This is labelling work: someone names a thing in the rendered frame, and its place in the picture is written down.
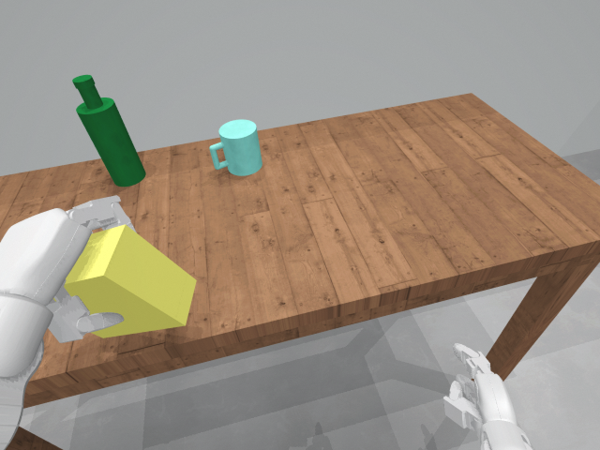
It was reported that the robot left forearm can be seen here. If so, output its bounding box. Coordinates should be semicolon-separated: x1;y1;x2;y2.
0;293;53;450

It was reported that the robot left hand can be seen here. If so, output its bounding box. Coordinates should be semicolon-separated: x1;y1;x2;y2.
0;195;136;343

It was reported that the robot right forearm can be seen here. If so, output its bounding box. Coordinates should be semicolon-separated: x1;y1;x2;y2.
480;420;534;450

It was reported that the sponge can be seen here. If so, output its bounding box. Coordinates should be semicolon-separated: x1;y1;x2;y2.
53;224;197;338

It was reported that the robot right hand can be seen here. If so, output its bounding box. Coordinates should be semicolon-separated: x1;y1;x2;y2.
443;343;518;435

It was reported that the table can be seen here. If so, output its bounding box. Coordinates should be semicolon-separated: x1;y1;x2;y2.
0;93;600;450

